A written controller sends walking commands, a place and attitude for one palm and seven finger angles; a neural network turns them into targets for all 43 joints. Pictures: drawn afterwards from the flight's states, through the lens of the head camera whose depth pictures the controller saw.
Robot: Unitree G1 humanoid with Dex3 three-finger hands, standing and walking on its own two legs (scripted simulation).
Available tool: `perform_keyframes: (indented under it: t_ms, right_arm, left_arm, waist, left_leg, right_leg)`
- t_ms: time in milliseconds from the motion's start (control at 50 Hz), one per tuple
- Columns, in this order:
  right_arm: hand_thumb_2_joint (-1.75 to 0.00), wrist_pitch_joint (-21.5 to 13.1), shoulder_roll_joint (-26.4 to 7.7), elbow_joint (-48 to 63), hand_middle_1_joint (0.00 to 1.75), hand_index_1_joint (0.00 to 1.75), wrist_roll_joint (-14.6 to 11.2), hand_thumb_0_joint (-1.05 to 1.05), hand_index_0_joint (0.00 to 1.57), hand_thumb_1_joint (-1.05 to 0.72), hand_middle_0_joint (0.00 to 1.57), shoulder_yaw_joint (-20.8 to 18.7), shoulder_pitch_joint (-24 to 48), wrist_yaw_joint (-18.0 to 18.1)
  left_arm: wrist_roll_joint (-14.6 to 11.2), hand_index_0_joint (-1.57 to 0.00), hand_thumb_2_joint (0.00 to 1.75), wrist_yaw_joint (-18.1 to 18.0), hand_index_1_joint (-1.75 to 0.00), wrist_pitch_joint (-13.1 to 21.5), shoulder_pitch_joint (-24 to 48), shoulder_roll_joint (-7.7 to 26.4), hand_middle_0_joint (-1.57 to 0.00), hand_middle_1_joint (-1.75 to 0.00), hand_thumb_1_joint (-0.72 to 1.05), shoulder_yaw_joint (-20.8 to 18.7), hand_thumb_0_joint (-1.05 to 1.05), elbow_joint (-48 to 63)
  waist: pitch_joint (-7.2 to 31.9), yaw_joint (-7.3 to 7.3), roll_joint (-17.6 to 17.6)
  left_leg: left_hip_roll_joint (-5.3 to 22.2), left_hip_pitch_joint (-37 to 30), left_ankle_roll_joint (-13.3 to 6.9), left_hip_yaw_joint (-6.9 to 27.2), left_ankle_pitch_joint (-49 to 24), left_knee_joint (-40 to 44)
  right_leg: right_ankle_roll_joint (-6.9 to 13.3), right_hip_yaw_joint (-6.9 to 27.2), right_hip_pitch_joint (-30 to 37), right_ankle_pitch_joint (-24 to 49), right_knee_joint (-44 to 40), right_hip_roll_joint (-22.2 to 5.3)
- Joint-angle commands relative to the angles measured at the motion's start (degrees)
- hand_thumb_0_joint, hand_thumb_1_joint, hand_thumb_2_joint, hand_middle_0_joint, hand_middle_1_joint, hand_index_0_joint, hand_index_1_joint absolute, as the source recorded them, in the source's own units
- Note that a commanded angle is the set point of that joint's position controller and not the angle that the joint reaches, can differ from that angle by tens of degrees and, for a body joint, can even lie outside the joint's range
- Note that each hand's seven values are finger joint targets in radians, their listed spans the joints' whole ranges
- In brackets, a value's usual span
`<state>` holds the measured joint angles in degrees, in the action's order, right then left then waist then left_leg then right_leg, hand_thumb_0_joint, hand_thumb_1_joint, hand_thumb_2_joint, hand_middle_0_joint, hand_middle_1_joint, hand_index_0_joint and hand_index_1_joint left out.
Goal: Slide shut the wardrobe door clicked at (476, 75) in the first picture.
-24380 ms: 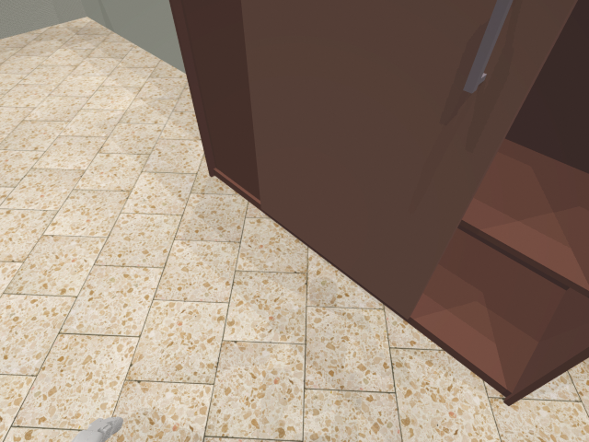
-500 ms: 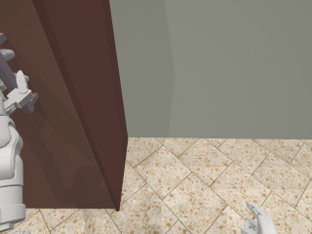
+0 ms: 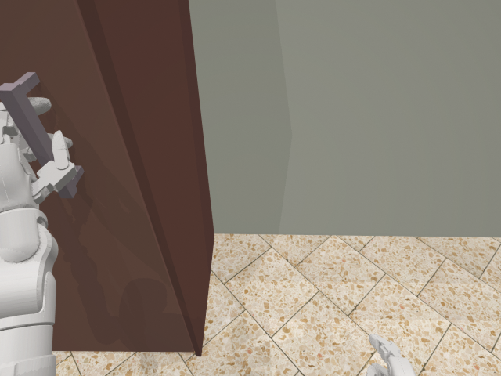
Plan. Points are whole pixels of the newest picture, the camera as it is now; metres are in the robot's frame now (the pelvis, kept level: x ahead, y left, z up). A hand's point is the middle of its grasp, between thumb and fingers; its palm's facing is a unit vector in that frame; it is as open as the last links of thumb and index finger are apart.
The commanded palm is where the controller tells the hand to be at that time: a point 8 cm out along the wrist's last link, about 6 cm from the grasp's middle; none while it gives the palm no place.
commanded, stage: stop walking and hold the door there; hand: left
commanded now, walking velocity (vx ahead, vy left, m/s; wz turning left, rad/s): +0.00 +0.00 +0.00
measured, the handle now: (50, 140) +0.34 +0.31 +0.23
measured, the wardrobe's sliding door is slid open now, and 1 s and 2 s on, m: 0.00 0.00 0.00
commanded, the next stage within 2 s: none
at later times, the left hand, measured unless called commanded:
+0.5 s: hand (66, 163) +0.31 +0.27 +0.22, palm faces +0.54 -0.83 -0.17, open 6.8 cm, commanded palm +0.26 +0.30 +0.22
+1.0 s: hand (59, 167) +0.30 +0.28 +0.22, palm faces +0.35 -0.92 -0.18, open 6.7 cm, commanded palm +0.26 +0.31 +0.22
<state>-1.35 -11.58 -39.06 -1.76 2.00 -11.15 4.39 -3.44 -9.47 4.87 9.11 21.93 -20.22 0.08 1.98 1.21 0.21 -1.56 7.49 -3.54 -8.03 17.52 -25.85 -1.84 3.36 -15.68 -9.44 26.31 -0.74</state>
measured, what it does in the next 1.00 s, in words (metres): steps on the spot: right foot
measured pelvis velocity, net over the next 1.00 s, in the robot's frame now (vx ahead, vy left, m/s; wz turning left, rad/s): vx -0.04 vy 0.07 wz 0.03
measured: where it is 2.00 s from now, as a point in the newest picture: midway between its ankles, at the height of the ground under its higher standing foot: outside the picture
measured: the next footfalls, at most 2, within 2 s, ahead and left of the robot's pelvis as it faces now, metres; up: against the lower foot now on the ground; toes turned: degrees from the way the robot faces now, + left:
right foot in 0.98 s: -0.01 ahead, -0.07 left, +0.00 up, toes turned -7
left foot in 1.20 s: -0.03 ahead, +0.33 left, +0.00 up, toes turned +7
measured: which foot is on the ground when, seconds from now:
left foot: down 0.00-0.96, up 0.98-1.00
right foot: down 0.00-0.66, up 0.68-0.96, down 0.98-1.00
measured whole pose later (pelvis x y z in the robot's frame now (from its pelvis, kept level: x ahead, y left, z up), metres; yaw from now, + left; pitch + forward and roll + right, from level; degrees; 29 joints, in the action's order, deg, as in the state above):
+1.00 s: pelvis -0.04 +0.07 -0.01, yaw +2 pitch +0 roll -1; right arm 0.0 -13.5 -37.1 -1.0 2.5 -6.8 0.7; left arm -5.0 -8.8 2.7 16.4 19.3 -12.8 7.6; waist -4.8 0.6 3.5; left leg -6.6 24.1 1.5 -4.6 22.7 -51.3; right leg 1.9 -7.9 -15.7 -15.4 33.5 -5.4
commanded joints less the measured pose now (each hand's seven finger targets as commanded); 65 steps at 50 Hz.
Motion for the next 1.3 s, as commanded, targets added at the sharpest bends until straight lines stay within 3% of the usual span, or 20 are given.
perform_keyframes:
  t_ms: [0, 340, 440, 540, 600, 660, 740, 800, 880, 900, 920, 940, 960, 1000, 1080, 1140, 1180, 1220, 1240, 1280]
  right_arm:
    - [-0.9, -2.69, -8.51, 9.42, 0.3, 0.3, -0.24, 0.0, 0.2, -0.9, 0.2, -3.53, 7.68, 0.7]
    - [-0.9, -1.35, -8.94, 10.52, 0.3, 0.3, -0.26, 0.0, 0.2, -0.9, 0.2, -3.85, 7.94, 1.0]
    - [-0.9, 0.35, -9.24, 11.16, 0.3, 0.3, -0.25, 0.0, 0.2, -0.9, 0.2, -4.52, 7.53, 0.91]
    - [-0.9, 1.77, -8.63, 11.52, 0.3, 0.3, -0.21, 0.0, 0.2, -0.9, 0.2, -4.19, 7.76, 0.53]
    - [-0.9, 2.06, -9.24, 11.35, 0.3, 0.3, -0.57, 0.0, 0.2, -0.9, 0.2, -4.19, 8.69, 0.65]
    - [-0.9, 1.68, -9.4, 13.57, 0.3, 0.3, -1.12, 0.0, 0.2, -0.9, 0.2, -3.58, 10.95, 0.33]
    - [-0.9, -0.6, -9.74, 10.58, 0.3, 0.3, -0.55, 0.0, 0.2, -0.9, 0.2, -4.2, 7.79, -1.11]
    - [-0.9, -1.63, -9.55, 10.67, 0.3, 0.3, -0.38, 0.0, 0.2, -0.9, 0.2, -3.71, 9.74, -1.74]
    - [-0.9, -2.22, -9.44, 11.67, 0.3, 0.3, 0.89, 0.0, 0.2, -0.9, 0.2, -2.77, 13.22, -2.35]
    - [-0.9, -2.02, -9.81, 12.04, 0.3, 0.3, 1.13, 0.0, 0.2, -0.9, 0.2, -2.93, 14.52, -2.76]
    - [-0.9, -1.61, -9.4, 12.09, 0.3, 0.3, 0.92, 0.0, 0.2, -0.9, 0.2, -3.0, 14.83, -3.33]
    - [-0.9, -1.09, -8.94, 12.62, 0.3, 0.3, -0.3, 0.0, 0.2, -0.9, 0.2, -2.76, 14.35, -3.79]
    - [-0.9, -1.43, -9.96, 11.41, 0.3, 0.3, 0.8, 0.0, 0.2, -0.9, 0.2, -2.73, 12.35, -3.26]
    - [-0.9, -0.92, -5.98, 10.36, 0.3, 0.3, 0.33, 0.0, 0.2, -0.9, 0.2, -2.29, 8.46, -3.08]
    - [-0.9, 0.66, -4.02, 10.38, 0.3, 0.3, 0.79, 0.0, 0.2, -0.9, 0.2, -1.24, 12.51, -0.87]
    - [-0.9, 0.52, -3.77, 11.8, 0.3, 0.3, 0.56, 0.0, 0.2, -0.9, 0.2, -1.67, 13.05, 0.39]
    - [-0.9, -1.53, -6.6, 13.76, 0.3, 0.3, -0.14, 0.0, 0.2, -0.9, 0.2, -2.94, 12.36, -0.15]
    - [-0.9, -3.04, -6.42, 11.94, 0.3, 0.3, -0.56, 0.0, 0.2, -0.9, 0.2, -4.01, 10.22, -2.07]
    - [-0.9, -3.62, -4.16, 11.97, 0.3, 0.3, -0.55, 0.0, 0.2, -0.9, 0.2, -2.69, 11.88, -2.48]
    - [-0.9, -3.87, -5.22, 10.96, 0.3, 0.3, -0.12, 0.0, 0.2, -0.9, 0.2, -3.0, 12.28, -3.96]
  left_arm:
    - [0.4, -0.45, 0.9, 1.53, -1.4, 5.55, 15.06, 9.35, -0.45, -1.4, 0.9, 1.78, 0.0, 17.3]
    - [0.3, -0.45, 0.9, 1.11, -1.4, 5.19, 10.62, 11.11, -0.45, -1.4, 0.9, -0.75, 0.0, 18.12]
    - [0.63, -0.45, 0.9, 0.82, -1.4, 4.59, 9.2, 12.97, -0.45, -1.4, 0.9, -2.21, 0.0, 17.55]
    - [0.75, -0.45, 0.9, 0.97, -1.4, 3.48, 11.96, 13.54, -0.45, -1.4, 0.9, -2.14, 0.0, 16.19]
    - [0.56, -0.45, 0.9, 1.2, -1.4, 3.21, 14.1, 11.97, -0.45, -1.4, 0.9, 0.35, 0.0, 17.08]
    - [0.63, -0.45, 0.9, 2.01, -1.4, 4.93, 16.1, 7.98, -0.45, -1.4, 0.9, 4.8, 0.0, 20.96]
    - [0.66, -0.45, 0.9, 2.5, -1.4, 5.39, 15.83, 7.04, -0.45, -1.4, 0.9, 6.19, 0.0, 19.45]
    - [0.58, -0.45, 0.9, 2.51, -1.4, 4.22, 14.85, 5.54, -0.45, -1.4, 0.9, 8.03, 0.0, 20.91]
    - [-0.17, -0.45, 0.9, 2.04, -1.4, 3.74, 15.59, 7.28, -0.45, -1.4, 0.9, 6.28, 0.0, 23.87]
    - [-0.3, -0.45, 0.9, 1.84, -1.4, 3.94, 15.24, 8.01, -0.45, -1.4, 0.9, 5.68, 0.0, 24.58]
    - [-0.4, -0.45, 0.9, 1.69, -1.4, 4.69, 15.75, 7.94, -0.45, -1.4, 0.9, 5.52, 0.0, 25.62]
    - [0.19, -0.45, 0.9, 1.69, -1.4, 5.71, 16.85, 8.24, -0.45, -1.4, 0.9, 5.65, 0.0, 25.41]
    - [-1.28, -0.45, 0.9, 1.74, -1.4, 4.05, 17.46, 8.55, -0.45, -1.4, 0.9, 4.35, 0.0, 21.13]
    - [0.19, -0.45, 0.9, 2.46, -1.4, 3.84, 23.34, 5.94, -0.45, -1.4, 0.9, 7.94, 0.0, 24.95]
    - [0.99, -0.45, 0.9, 2.09, -1.4, 4.12, 25.72, 7.65, -0.45, -1.4, 0.9, 5.11, 0.0, 28.82]
    - [0.36, -0.45, 0.9, 2.51, -1.4, 3.21, 27.49, 4.65, -0.45, -1.4, 0.9, 9.74, 0.0, 34.23]
    - [0.11, -0.45, 0.9, 3.4, -1.4, 5.08, 31.73, -1.62, -0.45, -1.4, 0.9, 17.0, 0.0, 39.38]
    - [1.24, -0.45, 0.9, 5.36, -1.4, 5.87, 35.03, -10.35, -0.45, -1.4, 0.9, 26.14, 0.0, 33.5]
    - [1.34, -0.45, 0.9, 5.73, -1.4, 5.32, 34.59, -13.2, -0.45, -1.4, 0.9, 29.38, 0.0, 33.75]
    - [2.44, -0.45, 0.9, 5.51, -1.4, 5.12, 37.09, -9.25, -0.45, -1.4, 0.9, 26.24, 0.0, 32.92]
  waist:
    - [10.28, -1.37, 3.87]
    - [11.15, -1.37, 4.82]
    - [12.78, -1.62, 0.93]
    - [13.86, -1.51, -8.42]
    - [14.27, -2.12, -3.73]
    - [11.84, -1.31, 14.5]
    - [8.58, -1.7, 5.92]
    - [7.98, -1.15, 4.77]
    - [9.3, 1.32, 10.03]
    - [10.89, 2.67, 9.68]
    - [13.53, 4.65, 1.5]
    - [12.35, 4.68, -22.05]
    - [10.15, 0.99, -13.44]
    - [12.2, -1.34, -9.99]
    - [13.23, -0.64, -15.01]
    - [15.78, -2.9, -1.53]
    - [20.12, -2.11, 22.26]
    - [12.94, -3.1, 3.48]
    - [11.74, -3.19, 4.67]
    - [11.91, -2.79, 9.68]
  left_leg:
    - [9.18, -3.4, 5.28, 8.51, -25.26, 5.07]
    - [7.6, -1.05, 4.84, 7.67, -23.63, 3.44]
    - [5.51, 3.24, 3.89, 7.36, -17.7, -2.83]
    - [3.26, 7.11, 3.09, 8.94, -0.25, -5.12]
    - [5.35, -0.42, 2.04, 9.05, -11.99, 2.11]
    - [14.91, -3.06, -0.16, 16.94, -31.6, 6.66]
    - [14.69, -11.2, -3.78, 14.93, -42.6, 2.99]
    - [13.49, -10.22, -2.06, 13.76, -43.5, 3.33]
    - [10.65, -3.7, 8.34, 11.11, -46.7, 3.54]
    - [9.24, 2.77, 12.21, 10.59, -46.34, -2.59]
    - [5.97, 12.6, 16.28, 10.17, -41.01, -22.66]
    - [-0.73, 30.52, 12.03, 14.12, 10.38, -51.16]
    - [2.43, 30.53, 8.71, 21.49, 16.15, -53.84]
    - [4.65, 27.24, 7.38, 22.8, 11.39, -50.72]
    - [3.9, 13.12, 6.36, 7.69, 8.51, -21.96]
    - [-0.92, -5.02, 7.69, -1.49, -11.92, -1.56]
    - [18.34, -14.74, -1.8, 20.34, -51.12, 0.11]
    - [20.18, -8.28, -5.23, 20.01, -48.35, 0.49]
    - [16.67, -10.5, -3.04, 12.82, -53.07, -4.68]
    - [13.69, -7.29, 0.92, 9.0, -46.48, -8.81]
  right_leg:
    - [3.12, 1.71, 4.18, 17.5, 1.1, -1.98]
    - [3.37, 2.49, 7.49, 22.51, -0.56, -3.01]
    - [4.74, 7.92, 9.25, 31.57, -0.69, -9.39]
    - [7.19, 11.56, 8.6, 24.68, -3.26, -17.41]
    - [3.41, 4.55, 2.8, 15.57, 2.68, -12.27]
    - [0.39, -5.14, -8.07, -13.91, 22.94, -2.0]
    - [0.47, -5.82, -17.8, -19.65, 31.68, -2.53]
    - [-0.15, -8.53, -13.47, -16.84, 25.17, -3.38]
    - [1.12, -11.92, 0.94, -11.87, 8.87, -2.94]
    - [3.09, -11.25, 9.84, -8.94, 3.14, -4.61]
    - [8.79, -5.6, 20.46, -1.39, -4.6, -11.69]
    - [19.88, 24.53, 24.33, 24.79, -6.56, -32.84]
    - [19.05, 24.68, 15.28, 35.74, -5.29, -38.5]
    - [12.9, 10.21, 15.3, 37.74, 0.72, -31.32]
    - [6.78, -5.12, 9.99, 37.0, 6.24, -22.29]
    - [1.75, -11.85, 2.83, 21.04, 17.88, -12.57]
    - [-1.42, -10.86, -11.2, -25.06, 37.84, -1.66]
    - [-0.14, -5.94, -10.63, -26.05, 34.44, -0.55]
    - [0.25, -7.7, -9.44, -22.1, 23.27, -0.19]
    - [0.75, -9.51, 0.67, -5.41, 8.41, 0.99]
